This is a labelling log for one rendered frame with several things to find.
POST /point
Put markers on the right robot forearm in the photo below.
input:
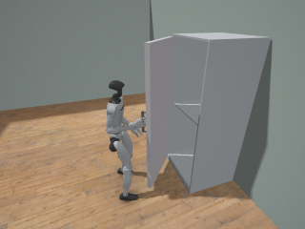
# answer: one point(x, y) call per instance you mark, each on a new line
point(121, 128)

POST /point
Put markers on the handle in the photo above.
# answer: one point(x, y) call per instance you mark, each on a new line
point(142, 115)

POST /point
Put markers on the robot right hand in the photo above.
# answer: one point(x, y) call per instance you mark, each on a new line
point(139, 122)

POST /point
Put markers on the robot left thigh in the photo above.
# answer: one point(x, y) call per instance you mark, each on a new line
point(127, 142)

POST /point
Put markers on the fridge door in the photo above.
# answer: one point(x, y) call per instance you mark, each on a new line
point(158, 55)

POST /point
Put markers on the left robot forearm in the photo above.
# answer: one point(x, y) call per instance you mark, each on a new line
point(124, 120)

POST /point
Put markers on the right robot upper arm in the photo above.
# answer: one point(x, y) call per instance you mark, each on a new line
point(111, 111)

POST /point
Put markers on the robot head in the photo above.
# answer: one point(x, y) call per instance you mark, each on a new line
point(117, 86)

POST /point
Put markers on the robot left hand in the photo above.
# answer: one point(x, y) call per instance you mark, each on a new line
point(135, 132)

